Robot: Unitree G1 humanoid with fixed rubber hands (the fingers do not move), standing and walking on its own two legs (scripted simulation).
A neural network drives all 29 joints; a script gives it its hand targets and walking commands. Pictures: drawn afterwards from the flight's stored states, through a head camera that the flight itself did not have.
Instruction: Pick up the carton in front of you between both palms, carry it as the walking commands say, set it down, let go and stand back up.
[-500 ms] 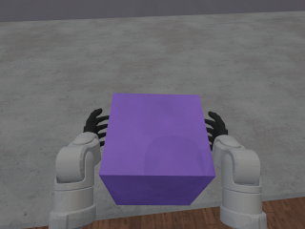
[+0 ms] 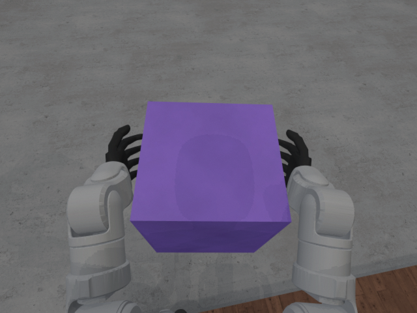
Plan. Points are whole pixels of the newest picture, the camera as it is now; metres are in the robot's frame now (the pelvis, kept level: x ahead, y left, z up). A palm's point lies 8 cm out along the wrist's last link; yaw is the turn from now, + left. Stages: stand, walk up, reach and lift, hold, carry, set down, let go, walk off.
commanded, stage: carry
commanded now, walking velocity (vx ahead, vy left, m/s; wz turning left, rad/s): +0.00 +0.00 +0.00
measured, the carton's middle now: (207, 187) +0.35 -0.01 +0.02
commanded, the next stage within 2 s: none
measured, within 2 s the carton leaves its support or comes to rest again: neither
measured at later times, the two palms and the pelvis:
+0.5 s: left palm (123, 137) +0.41 +0.14 +0.11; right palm (293, 133) +0.41 -0.16 +0.11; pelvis +0.07 -0.03 +0.00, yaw +1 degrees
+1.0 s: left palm (121, 158) +0.36 +0.13 +0.11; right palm (305, 155) +0.36 -0.17 +0.11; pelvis +0.03 -0.02 -0.01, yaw +1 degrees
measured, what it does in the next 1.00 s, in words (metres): steps on the spot: right foot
